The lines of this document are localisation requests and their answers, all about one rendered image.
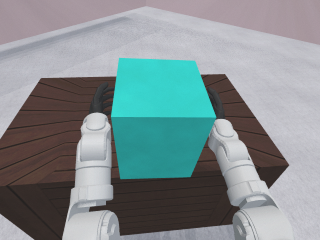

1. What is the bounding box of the right robot hand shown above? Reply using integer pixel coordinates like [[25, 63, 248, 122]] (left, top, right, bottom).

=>
[[207, 87, 226, 120]]

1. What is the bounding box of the right robot upper arm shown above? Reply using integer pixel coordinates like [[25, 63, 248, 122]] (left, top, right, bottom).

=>
[[232, 205, 295, 240]]

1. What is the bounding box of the left robot hand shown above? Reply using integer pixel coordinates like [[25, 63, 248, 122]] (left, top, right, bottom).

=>
[[89, 82, 115, 116]]

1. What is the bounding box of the left robot forearm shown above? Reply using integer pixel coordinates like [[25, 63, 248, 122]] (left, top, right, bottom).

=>
[[62, 112, 113, 240]]

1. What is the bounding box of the right robot forearm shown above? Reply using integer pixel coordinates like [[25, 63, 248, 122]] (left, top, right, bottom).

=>
[[208, 119, 295, 240]]

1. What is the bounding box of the pedestal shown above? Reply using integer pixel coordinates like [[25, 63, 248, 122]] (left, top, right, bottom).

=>
[[0, 74, 289, 240]]

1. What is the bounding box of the left robot upper arm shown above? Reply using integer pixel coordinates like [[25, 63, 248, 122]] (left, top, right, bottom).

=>
[[63, 210, 121, 240]]

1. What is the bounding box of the carton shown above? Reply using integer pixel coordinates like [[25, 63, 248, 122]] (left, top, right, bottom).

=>
[[111, 58, 217, 179]]

